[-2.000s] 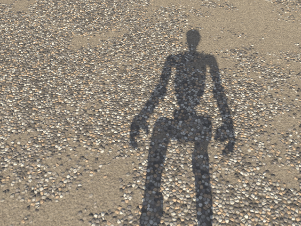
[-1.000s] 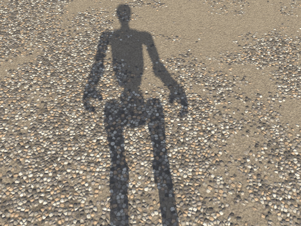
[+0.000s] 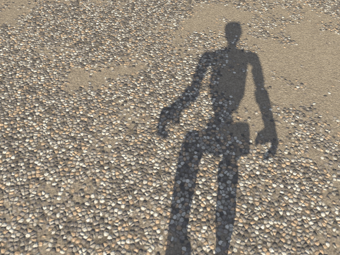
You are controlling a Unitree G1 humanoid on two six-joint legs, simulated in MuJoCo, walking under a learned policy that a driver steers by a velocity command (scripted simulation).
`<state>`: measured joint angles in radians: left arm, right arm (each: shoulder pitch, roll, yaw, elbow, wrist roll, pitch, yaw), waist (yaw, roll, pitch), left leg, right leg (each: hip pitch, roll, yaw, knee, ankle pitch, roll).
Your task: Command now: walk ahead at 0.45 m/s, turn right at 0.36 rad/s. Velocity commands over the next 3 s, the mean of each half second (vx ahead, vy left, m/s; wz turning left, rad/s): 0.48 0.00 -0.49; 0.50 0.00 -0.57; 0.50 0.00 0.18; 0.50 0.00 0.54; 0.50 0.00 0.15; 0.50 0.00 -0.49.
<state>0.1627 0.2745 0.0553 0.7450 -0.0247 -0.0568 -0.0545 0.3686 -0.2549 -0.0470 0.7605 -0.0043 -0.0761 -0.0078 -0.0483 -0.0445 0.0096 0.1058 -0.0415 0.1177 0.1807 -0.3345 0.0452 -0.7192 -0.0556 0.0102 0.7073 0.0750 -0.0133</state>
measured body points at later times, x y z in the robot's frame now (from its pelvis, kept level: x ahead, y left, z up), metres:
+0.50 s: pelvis +0.28 -0.03 +0.01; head +0.32 -0.05 +0.45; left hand +0.44 +0.23 -0.10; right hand +0.43 -0.32 -0.07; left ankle +0.50 +0.09 -0.69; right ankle +0.21 -0.11 -0.74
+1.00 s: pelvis +0.53 -0.09 +0.00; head +0.56 -0.11 +0.45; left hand +0.85 -0.02 -0.07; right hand +0.38 -0.34 -0.12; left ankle +0.51 +0.06 -0.74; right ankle +0.59 -0.30 -0.69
